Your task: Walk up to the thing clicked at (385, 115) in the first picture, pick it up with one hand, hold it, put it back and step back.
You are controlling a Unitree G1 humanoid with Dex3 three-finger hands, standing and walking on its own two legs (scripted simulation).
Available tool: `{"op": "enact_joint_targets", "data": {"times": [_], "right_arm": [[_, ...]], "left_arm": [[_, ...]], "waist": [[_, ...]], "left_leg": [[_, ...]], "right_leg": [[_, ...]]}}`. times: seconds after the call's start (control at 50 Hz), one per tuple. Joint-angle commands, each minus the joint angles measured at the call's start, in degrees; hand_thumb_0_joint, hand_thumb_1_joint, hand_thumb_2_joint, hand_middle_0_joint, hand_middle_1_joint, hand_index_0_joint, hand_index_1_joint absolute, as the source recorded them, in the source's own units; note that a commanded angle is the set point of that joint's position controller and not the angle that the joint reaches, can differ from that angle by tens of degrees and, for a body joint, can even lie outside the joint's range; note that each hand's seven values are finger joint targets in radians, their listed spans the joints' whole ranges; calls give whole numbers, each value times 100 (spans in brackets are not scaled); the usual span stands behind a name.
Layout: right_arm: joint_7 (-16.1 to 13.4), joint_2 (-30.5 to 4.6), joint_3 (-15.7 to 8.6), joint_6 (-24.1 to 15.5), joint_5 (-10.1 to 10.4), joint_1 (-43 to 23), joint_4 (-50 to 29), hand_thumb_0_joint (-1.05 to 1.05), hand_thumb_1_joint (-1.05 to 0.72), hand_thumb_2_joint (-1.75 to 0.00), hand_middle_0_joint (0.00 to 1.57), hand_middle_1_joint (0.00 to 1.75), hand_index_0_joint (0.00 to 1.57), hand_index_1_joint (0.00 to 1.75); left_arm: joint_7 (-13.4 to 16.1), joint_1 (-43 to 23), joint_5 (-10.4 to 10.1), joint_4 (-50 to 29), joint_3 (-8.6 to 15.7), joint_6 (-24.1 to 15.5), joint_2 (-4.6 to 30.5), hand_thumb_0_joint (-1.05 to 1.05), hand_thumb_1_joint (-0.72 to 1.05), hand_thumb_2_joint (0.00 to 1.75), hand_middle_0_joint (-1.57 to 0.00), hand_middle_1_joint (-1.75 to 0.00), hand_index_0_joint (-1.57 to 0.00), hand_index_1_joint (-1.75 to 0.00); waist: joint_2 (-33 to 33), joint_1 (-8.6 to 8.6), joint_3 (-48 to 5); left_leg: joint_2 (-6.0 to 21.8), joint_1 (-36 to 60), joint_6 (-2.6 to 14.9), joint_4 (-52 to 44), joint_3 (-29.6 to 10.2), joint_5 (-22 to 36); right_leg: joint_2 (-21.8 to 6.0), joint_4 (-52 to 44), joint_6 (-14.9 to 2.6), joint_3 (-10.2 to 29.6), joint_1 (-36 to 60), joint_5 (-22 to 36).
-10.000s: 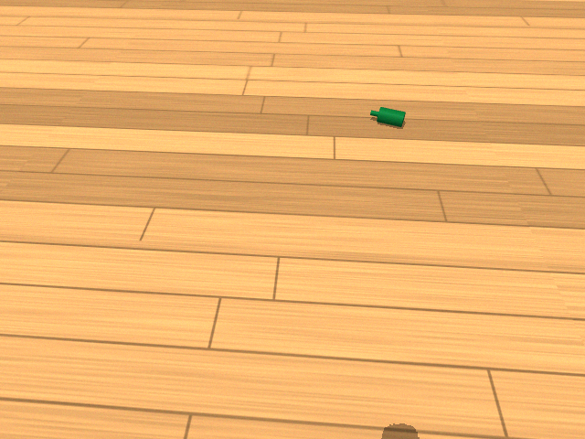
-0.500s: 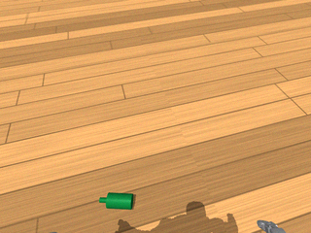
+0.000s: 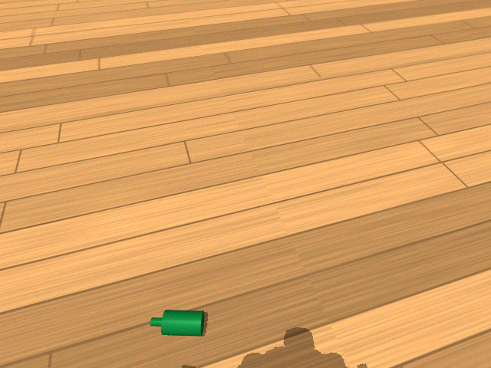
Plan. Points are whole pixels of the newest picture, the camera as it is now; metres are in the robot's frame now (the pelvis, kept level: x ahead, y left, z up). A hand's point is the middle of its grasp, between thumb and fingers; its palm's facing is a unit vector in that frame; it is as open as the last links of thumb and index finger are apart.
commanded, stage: walk up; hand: left
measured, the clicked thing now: (177, 322) +0.43 +0.28 -0.74
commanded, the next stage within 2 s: stand in 0.28 s
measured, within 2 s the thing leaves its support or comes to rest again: neither
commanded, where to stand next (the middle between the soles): +0.03 +0.01 m, yaw +0 degrees
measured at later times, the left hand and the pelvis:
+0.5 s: hand out of the picture +0.08 +0.24 -0.15, palm faces -0.02 -0.94 -0.35, open 7.4 cm; pelvis +0.01 -0.01 +0.00, yaw +0 degrees
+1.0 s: hand out of the picture +0.10 +0.23 -0.15, palm faces -0.03 -0.94 -0.35, open 7.4 cm; pelvis +0.02 -0.02 +0.00, yaw +0 degrees
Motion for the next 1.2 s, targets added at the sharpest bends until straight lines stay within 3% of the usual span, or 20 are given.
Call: {"op": "enact_joint_targets", "data": {"times": [0.0, 0.24, 0.26, 0.28, 0.38, 0.5, 0.6, 0.72, 1.04, 1.18], "right_arm": [[-64, -1252, -268, -122, -23, -437, -458, 0, -90, -90, 20, 30, 20, 30], [-72, -1249, -258, -127, 8, -294, -433, 0, -90, -90, 20, 30, 20, 30], [-90, -1127, -184, -190, -34, -198, -359, 0, -90, -90, 20, 30, 20, 30], [-100, -1190, -183, -210, -38, -198, -346, 0, -90, -90, 20, 30, 20, 30], [-119, -1219, -162, -266, -54, -243, -307, 0, -90, -90, 20, 30, 20, 30], [-134, -1219, -149, -291, -28, -246, -294, 0, -90, -90, 20, 30, 20, 30], [-149, -1217, -125, -285, -15, -247, -268, 0, -90, -90, 20, 30, 20, 30], [-170, -1246, -116, -275, -16, -237, -260, 0, -90, -90, 20, 30, 20, 30], [-176, -1237, -86, -281, -19, -228, -289, 0, -90, -90, 20, 30, 20, 30], [-175, -1262, -84, -272, -31, -183, -268, 0, -90, -90, 20, 30, 20, 30]], "left_arm": [[95, -206, 2, -333, 218, -133, 1198, 0, 90, 90, -20, -30, -20, -30], [105, -248, -8, -375, 231, -138, 1212, 0, 90, 90, -20, -30, -20, -30], [77, -112, -34, -319, 157, -126, 1120, 0, 90, 90, -20, -30, -20, -30], [67, -199, -25, -339, 154, -120, 1105, 0, 90, 90, -20, -30, -20, -30], [54, -147, -24, -351, 159, -126, 1163, 0, 90, 90, -20, -30, -20, -30], [61, -160, -24, -388, 154, -159, 1194, 0, 90, 90, -20, -30, -20, -30], [72, -150, -52, -396, 142, -151, 1167, 0, 90, 90, -20, -30, -20, -30], [71, -143, -39, -396, 166, -133, 1171, 0, 90, 90, -20, -30, -20, -30], [59, -198, -36, -404, 161, -103, 1162, 0, 90, 90, -20, -30, -20, -30], [62, -181, -42, -417, 155, -111, 1192, 0, 90, 90, -20, -30, -20, -30]], "waist": [[199, -4, -408], [53, -36, -540], [-182, -66, -723], [-122, -95, -574], [42, -47, -376], [27, -83, -623], [60, -68, -618], [84, -52, -677], [9, -60, -461], [33, -58, -520]], "left_leg": [[748, 35, 126, -507, -827, -367], [710, 202, 115, -319, -769, 262], [805, 390, 94, -438, -756, 220], [790, 292, 81, -472, -782, 127], [791, 154, 38, -543, -752, 163], [805, 402, 11, -371, -650, 889], [818, 395, -10, -346, -621, 1118], [839, 449, 0, -293, -575, 1069], [842, 394, -23, -427, -587, 783], [824, 441, -16, -392, -550, 787]], "right_leg": [[-457, -366, -306, 387, -131, 5], [-516, -266, -318, 401, -135, 416], [-558, -344, -300, 430, -130, 94], [-532, -384, -291, 444, -176, 22], [-552, -398, -279, 456, -146, 68], [-580, -375, -273, 453, 39, 744], [-577, -357, -272, 416, 168, 1048], [-612, -378, -289, 465, 280, 1134], [-541, -459, -306, 432, 92, 685], [-553, -465, -306, 468, 104, 808]]}}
